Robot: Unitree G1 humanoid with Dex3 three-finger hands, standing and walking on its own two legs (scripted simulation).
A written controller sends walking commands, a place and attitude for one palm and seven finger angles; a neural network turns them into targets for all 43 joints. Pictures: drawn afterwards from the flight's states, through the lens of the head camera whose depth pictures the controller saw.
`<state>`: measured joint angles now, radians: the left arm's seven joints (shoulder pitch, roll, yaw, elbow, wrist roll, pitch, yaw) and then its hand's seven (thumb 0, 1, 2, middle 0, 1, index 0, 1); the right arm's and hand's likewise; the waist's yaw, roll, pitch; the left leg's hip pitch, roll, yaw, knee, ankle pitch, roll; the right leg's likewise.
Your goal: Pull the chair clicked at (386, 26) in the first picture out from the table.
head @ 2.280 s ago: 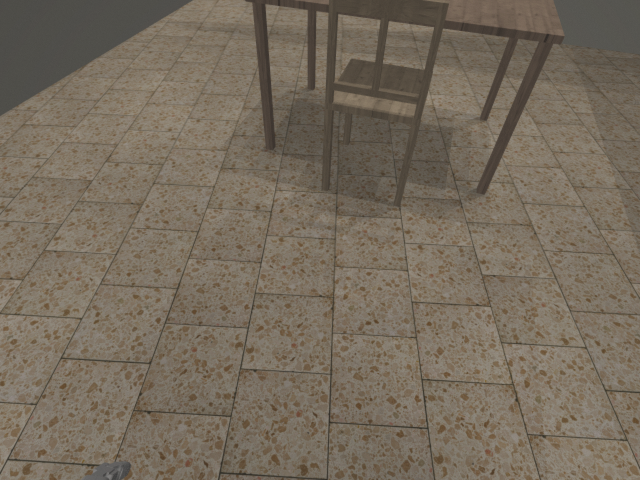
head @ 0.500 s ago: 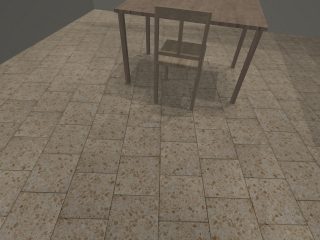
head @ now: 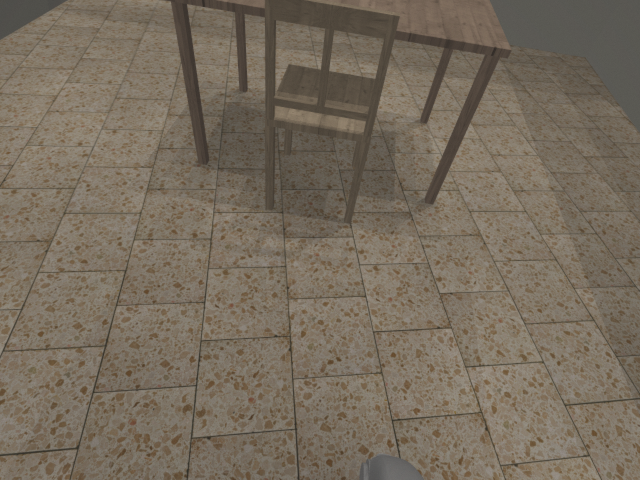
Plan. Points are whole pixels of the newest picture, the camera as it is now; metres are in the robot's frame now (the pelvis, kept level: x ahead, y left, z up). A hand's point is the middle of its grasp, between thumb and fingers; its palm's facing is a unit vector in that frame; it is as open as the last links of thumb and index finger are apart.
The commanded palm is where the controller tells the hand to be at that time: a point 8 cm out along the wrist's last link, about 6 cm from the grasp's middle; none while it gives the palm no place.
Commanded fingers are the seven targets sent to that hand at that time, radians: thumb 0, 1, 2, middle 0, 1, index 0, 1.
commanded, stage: walk to a spot facing it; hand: left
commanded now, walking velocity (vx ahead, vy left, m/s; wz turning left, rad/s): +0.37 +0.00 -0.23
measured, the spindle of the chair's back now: (325, 69) +1.28 +0.05 -0.11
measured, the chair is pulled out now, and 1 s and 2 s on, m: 0.00 0.00 0.00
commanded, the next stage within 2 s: turn to face it in 1.00 s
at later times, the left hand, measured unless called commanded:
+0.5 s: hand (207, 395) +0.27 +0.18 -0.18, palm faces -0.08 -0.98 -0.18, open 7.2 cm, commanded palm none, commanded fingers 0.00 0.90 0.90 -0.20 -0.30 -0.20 -0.30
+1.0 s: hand (240, 240) +0.58 +0.19 -0.17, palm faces -0.29 -0.94 -0.18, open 7.4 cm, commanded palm none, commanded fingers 0.00 0.90 0.90 -0.20 -0.30 -0.20 -0.30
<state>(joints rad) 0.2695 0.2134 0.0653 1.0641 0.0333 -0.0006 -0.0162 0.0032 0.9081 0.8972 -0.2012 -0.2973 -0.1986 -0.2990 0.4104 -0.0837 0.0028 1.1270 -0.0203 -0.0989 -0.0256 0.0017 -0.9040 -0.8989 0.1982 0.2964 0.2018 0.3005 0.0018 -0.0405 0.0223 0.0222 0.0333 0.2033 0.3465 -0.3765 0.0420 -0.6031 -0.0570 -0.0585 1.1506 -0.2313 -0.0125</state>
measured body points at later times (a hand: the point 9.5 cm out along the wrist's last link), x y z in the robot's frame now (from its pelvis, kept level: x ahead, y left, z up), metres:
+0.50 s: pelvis +0.24 +0.00 +0.00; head +0.26 +0.01 +0.45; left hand +0.27 +0.24 -0.16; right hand +0.26 -0.24 -0.15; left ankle +0.35 +0.16 -0.69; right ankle +0.21 -0.08 -0.74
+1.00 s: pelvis +0.45 +0.03 +0.00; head +0.48 +0.03 +0.45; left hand +0.60 +0.24 -0.15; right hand +0.36 -0.19 -0.15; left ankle +0.42 +0.14 -0.74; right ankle +0.49 -0.13 -0.68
